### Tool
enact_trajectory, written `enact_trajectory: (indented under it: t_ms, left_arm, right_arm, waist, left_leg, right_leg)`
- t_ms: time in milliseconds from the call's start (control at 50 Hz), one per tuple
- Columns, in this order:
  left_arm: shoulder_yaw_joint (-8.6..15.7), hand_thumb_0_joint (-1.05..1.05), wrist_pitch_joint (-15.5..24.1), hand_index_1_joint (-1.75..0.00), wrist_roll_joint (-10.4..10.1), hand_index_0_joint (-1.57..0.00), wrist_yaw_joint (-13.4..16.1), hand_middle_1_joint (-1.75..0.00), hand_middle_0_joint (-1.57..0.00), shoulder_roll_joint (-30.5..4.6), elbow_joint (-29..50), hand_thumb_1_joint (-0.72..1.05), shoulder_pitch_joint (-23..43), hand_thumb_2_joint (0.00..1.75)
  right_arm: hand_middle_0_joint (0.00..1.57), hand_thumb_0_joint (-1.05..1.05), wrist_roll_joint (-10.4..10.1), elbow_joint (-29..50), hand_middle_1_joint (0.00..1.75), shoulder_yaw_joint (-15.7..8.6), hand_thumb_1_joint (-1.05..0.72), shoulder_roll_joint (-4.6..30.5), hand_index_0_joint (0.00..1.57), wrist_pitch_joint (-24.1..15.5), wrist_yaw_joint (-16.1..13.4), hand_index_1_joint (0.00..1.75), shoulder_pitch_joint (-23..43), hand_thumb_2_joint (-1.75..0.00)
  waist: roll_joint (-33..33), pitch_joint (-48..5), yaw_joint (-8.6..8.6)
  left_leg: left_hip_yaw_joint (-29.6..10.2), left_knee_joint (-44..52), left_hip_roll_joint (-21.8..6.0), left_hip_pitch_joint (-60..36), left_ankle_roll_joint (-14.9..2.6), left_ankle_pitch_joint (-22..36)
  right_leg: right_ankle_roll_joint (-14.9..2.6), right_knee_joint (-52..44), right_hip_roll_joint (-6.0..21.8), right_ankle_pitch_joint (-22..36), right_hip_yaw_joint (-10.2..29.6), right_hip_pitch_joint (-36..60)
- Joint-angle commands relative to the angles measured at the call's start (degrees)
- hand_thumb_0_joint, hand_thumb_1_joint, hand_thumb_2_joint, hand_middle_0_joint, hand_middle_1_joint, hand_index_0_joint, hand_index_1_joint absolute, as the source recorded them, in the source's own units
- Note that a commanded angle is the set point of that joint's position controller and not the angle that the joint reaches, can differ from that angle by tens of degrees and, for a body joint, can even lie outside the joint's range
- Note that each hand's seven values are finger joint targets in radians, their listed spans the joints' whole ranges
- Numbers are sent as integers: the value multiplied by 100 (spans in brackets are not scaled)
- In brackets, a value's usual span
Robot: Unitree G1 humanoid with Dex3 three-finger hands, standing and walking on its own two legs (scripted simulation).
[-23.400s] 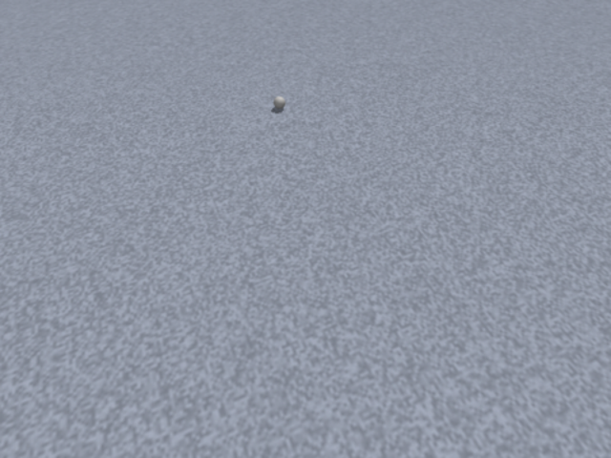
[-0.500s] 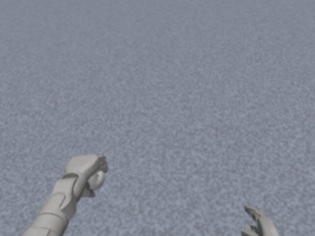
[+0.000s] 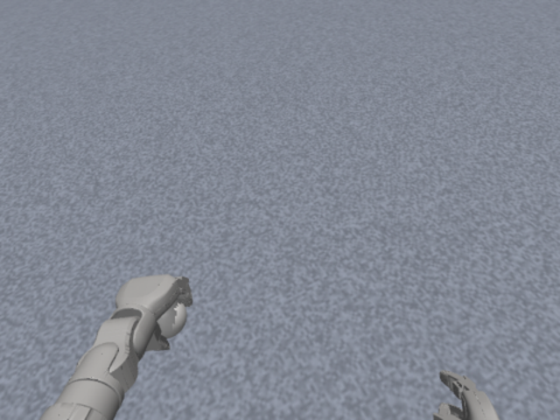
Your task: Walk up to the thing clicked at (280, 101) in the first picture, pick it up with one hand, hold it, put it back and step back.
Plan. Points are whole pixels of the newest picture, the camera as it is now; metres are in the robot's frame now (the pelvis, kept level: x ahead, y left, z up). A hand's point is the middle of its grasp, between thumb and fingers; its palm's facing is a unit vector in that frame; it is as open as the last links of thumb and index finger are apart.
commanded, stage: crouch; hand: left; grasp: from above
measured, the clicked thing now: (165, 316) +0.30 +0.22 -0.06
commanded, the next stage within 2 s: lower in 1.92 s
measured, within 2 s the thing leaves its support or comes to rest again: neither
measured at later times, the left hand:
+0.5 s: hand (178, 341) +0.31 +0.23 -0.19, palm faces -0.44 +0.04 -0.90, open 9.2 cm
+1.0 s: hand (206, 358) +0.36 +0.24 -0.43, palm faces -0.48 -0.01 -0.88, open 9.2 cm
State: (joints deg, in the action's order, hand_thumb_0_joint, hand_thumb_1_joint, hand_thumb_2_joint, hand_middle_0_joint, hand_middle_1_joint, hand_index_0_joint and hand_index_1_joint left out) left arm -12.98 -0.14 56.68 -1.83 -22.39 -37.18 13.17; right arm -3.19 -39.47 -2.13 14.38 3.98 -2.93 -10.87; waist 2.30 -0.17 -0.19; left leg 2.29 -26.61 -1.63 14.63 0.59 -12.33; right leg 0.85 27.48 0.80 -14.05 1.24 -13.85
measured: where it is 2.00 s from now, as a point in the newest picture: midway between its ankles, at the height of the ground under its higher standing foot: outside the picture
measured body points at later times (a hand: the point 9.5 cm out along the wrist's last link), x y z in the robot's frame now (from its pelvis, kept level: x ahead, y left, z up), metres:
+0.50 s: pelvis -0.03 +0.01 -0.07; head +0.06 +0.02 +0.37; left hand +0.33 +0.23 -0.14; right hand +0.07 -0.28 -0.19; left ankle +0.02 +0.13 -0.74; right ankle +0.01 -0.13 -0.74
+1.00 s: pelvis -0.07 +0.01 -0.28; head +0.14 +0.04 +0.12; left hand +0.38 +0.23 -0.38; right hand -0.02 -0.26 -0.40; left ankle +0.02 +0.13 -0.74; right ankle +0.00 -0.13 -0.74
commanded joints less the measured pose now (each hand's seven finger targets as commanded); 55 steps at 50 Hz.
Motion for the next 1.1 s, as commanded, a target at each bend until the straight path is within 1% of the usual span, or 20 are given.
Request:
enact_trajectory:
  t_ms: [0,100,200,300,400,440,480,560,600,620,680,720,760,780,840,860,900,920,960,1080]
  left_arm:
    - [707,0,-5,-80,40,-87,392,-88,-79,-1193,1051,50,1948,71]
    - [562,0,86,-80,157,-90,622,-86,-83,-989,641,52,1879,74]
    - [569,0,203,-78,395,-90,1163,-84,-84,-923,-167,52,2092,73]
    - [509,0,286,-78,726,-91,1819,-85,-84,-796,-804,53,2866,73]
    - [754,0,351,-81,1089,-93,2380,-89,-86,-991,-1219,58,3559,76]
    - [671,0,304,-81,1132,-94,2515,-90,-85,-794,-1681,59,3660,73]
    - [843,0,236,-82,1145,-94,2659,-92,-84,-1087,-2052,60,3816,72]
    - [990,0,151,-82,1022,-93,2732,-91,-84,-1233,-2239,58,4067,77]
    - [925,0,100,-83,961,-92,2714,-90,-85,-1122,-2293,56,4275,81]
    - [1012,0,102,-84,969,-91,2705,-91,-83,-1338,-2149,55,4471,80]
    - [1076,0,57,-83,904,-90,2617,-90,-83,-1353,-2421,53,4484,80]
    - [1184,0,88,-85,933,-89,2578,-92,-82,-1601,-2210,53,4811,82]
    - [1170,0,115,-85,919,-90,2498,-92,-83,-1494,-2603,54,4621,83]
    - [1230,0,188,-85,925,-89,2494,-93,-81,-1651,-2247,54,5016,81]
    - [1259,0,311,-83,999,-89,2478,-90,-82,-1693,-2761,53,4897,81]
    - [1279,0,371,-82,981,-89,2489,-89,-81,-1726,-2617,52,5113,78]
    - [1445,0,459,-82,1067,-88,2553,-89,-82,-2019,-2612,50,5184,81]
    - [1379,0,499,-82,1064,-89,2573,-89,-82,-1904,-2517,52,5313,82]
    - [1521,0,564,-82,1172,-90,2650,-87,-85,-2178,-2449,53,5505,85]
    - [1742,0,601,-83,1273,-88,2838,-88,-82,-2409,-2577,49,5613,84]
  right_arm:
    - [20,0,-3,767,30,-213,-90,752,20,-222,-52,30,470,-90]
    - [20,0,5,704,30,-251,-90,747,20,-187,-28,30,399,-90]
    - [20,0,89,541,30,-291,-90,778,20,-153,30,30,231,-90]
    - [20,0,219,287,30,-389,-90,854,20,-211,151,30,-63,-90]
    - [20,0,347,201,30,-473,-90,901,20,-321,223,30,-399,-90]
    - [20,0,379,175,30,-476,-90,925,20,-363,220,30,-543,-90]
    - [20,0,424,120,30,-499,-90,983,20,-413,180,30,-575,-90]
    - [20,0,482,117,30,-534,-90,1005,20,-518,137,30,-678,-90]
    - [20,0,514,103,30,-529,-90,1020,20,-555,125,30,-699,-90]
    - [20,0,513,124,30,-526,-90,1020,20,-567,108,30,-714,-90]
    - [20,0,566,57,30,-522,-90,1026,20,-612,109,30,-730,-90]
    - [20,0,577,36,30,-522,-90,1030,20,-635,99,30,-784,-90]
    - [20,0,625,-19,30,-491,-90,1058,20,-668,138,30,-805,-90]
    - [20,0,633,-6,30,-510,-90,1093,20,-683,142,30,-817,-90]
    - [20,0,661,-38,30,-446,-90,1098,20,-714,186,30,-837,-90]
    - [20,0,675,-58,30,-445,-90,1094,20,-734,204,30,-847,-90]
    - [20,0,703,-55,30,-412,-90,1112,20,-780,242,30,-888,-90]
    - [20,0,725,-97,30,-389,-90,1113,20,-810,265,30,-862,-90]
    - [20,0,766,-121,30,-366,-90,1158,20,-852,316,30,-910,-90]
    - [20,0,884,-193,30,-296,-90,1161,20,-904,500,30,-1028,-90]
  waist:
    - [-209,-1410,22]
    - [-369,-1183,122]
    - [-301,-1079,253]
    - [-139,-1713,435]
    - [185,-2737,527]
    - [245,-2900,628]
    - [353,-3078,619]
    - [499,-3646,585]
    - [516,-3782,701]
    - [598,-3999,692]
    - [487,-4079,788]
    - [639,-4482,796]
    - [515,-4255,894]
    - [701,-4500,895]
    - [604,-4131,1043]
    - [526,-4337,1035]
    - [631,-4615,1037]
    - [785,-4672,1067]
    - [1061,-4939,1075]
    - [1263,-5228,1090]
  left_leg:
    - [6,161,227,-776,-137,1139]
    - [17,76,263,-584,-140,994]
    - [1,-302,256,-101,-97,627]
    - [-51,-1476,218,797,-30,501]
    - [-78,-2916,175,2157,-54,225]
    - [-136,-3335,154,2583,-59,109]
    - [-172,-3756,135,3063,-59,-53]
    - [-299,-4376,123,3906,-68,-550]
    - [-410,-4648,89,4269,-70,-833]
    - [-409,-4744,109,4437,-59,-989]
    - [-473,-5172,86,4944,-84,-1185]
    - [-456,-5428,104,5088,-90,-1273]
    - [-570,-5724,99,5458,-97,-1323]
    - [-642,-5770,91,5380,-71,-1489]
    - [-718,-6069,114,5986,-91,-1987]
    - [-660,-6230,127,6085,-125,-2081]
    - [-622,-6477,145,6186,-128,-2041]
    - [-643,-6600,140,6248,-113,-1959]
    - [-689,-6776,130,6118,-83,-1750]
    - [-452,-7535,126,6358,-143,-1086]
  right_leg:
    - [-90,-399,-201,1087,-102,135]
    - [-77,-365,-176,996,-95,-109]
    - [-106,-29,-165,641,-132,-747]
    - [-122,1027,-167,561,-154,-1804]
    - [-188,2415,-185,359,-131,-3088]
    - [-210,2896,-223,171,-235,-3704]
    - [-237,3321,-253,-29,-288,-4313]
    - [-281,4110,-249,-433,-353,-5066]
    - [-282,4472,-246,-651,-380,-5507]
    - [-303,4638,-234,-769,-398,-5523]
    - [-293,5049,-210,-942,-416,-6030]
    - [-303,5302,-209,-1012,-425,-6157]
    - [-305,5635,-187,-1116,-485,-6680]
    - [-325,5766,-183,-1255,-509,-6886]
    - [-322,6048,-161,-1653,-549,-7436]
    - [-319,6100,-182,-1714,-541,-7447]
    - [-308,6289,-169,-1707,-533,-7592]
    - [-310,6432,-159,-1637,-551,-7775]
    - [-321,6692,-141,-1508,-580,-8011]
    - [-279,7086,-161,-925,-582,-8073]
